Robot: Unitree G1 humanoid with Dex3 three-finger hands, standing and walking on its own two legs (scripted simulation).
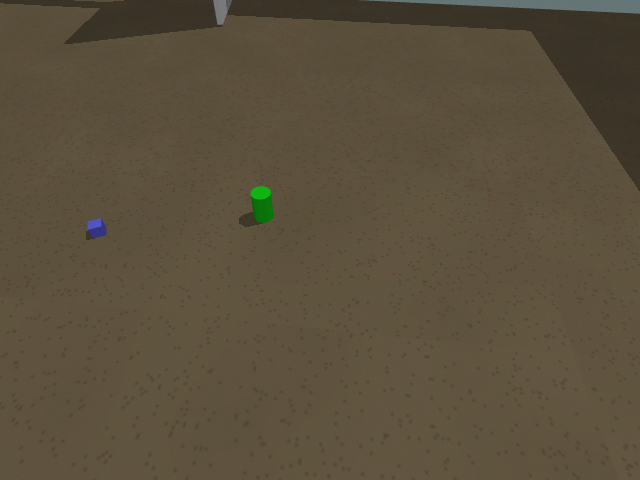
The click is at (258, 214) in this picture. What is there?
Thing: squat round
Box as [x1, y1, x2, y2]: [251, 186, 272, 222]
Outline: 259,186 255,187 251,191 253,212 256,220 260,222 265,222 272,218 271,197 268,188
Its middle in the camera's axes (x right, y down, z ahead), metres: -0.27 -0.17 +1.75
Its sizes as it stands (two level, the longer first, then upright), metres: 0.089 0.089 0.142
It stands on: the floor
